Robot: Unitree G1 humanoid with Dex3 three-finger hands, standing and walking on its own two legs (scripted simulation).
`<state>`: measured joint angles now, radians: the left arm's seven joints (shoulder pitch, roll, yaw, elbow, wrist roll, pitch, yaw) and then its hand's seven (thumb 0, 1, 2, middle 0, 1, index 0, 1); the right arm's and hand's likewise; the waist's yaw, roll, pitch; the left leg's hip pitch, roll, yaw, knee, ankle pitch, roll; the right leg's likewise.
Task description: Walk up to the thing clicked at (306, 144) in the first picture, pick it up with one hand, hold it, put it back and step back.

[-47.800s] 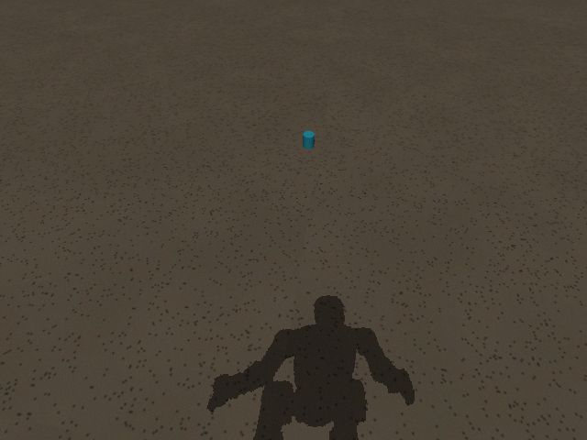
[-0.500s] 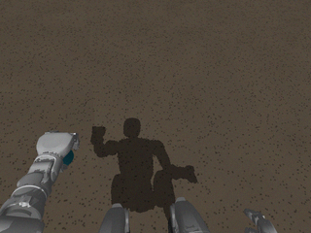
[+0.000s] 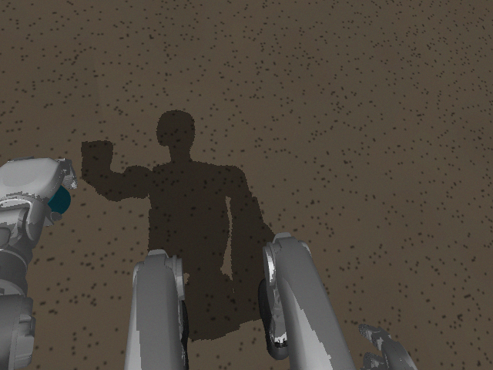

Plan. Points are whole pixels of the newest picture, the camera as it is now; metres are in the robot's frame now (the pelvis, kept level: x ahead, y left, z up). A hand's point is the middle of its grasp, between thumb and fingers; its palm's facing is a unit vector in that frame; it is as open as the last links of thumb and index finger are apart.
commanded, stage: crouch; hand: left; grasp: from above
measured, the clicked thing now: (44, 195) +0.42 +0.31 -0.17
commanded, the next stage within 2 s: lower in 0.82 s
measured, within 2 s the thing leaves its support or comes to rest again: neither
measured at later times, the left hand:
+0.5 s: hand (59, 205) +0.42 +0.31 -0.25, palm faces -0.47 -0.04 -0.88, open 7.3 cm
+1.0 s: hand (64, 205) +0.43 +0.32 -0.29, palm faces -0.47 -0.04 -0.88, open 7.6 cm
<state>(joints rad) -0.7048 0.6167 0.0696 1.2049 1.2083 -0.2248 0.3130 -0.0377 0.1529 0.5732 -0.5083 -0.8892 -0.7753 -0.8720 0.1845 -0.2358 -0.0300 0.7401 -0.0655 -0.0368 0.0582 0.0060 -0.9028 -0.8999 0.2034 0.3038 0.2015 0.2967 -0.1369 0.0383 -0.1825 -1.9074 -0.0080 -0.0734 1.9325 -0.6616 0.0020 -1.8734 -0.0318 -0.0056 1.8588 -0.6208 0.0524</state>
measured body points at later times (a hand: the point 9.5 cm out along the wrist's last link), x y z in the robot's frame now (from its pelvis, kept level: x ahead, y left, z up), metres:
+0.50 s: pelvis -0.01 +0.00 -0.09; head +0.23 +0.05 +0.29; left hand +0.44 +0.31 -0.19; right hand +0.07 -0.29 -0.20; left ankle +0.07 +0.12 -0.44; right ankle +0.09 -0.15 -0.44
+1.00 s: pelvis -0.01 +0.00 -0.14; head +0.23 +0.06 +0.24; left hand +0.45 +0.32 -0.24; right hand +0.04 -0.28 -0.25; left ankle +0.07 +0.12 -0.44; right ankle +0.09 -0.15 -0.44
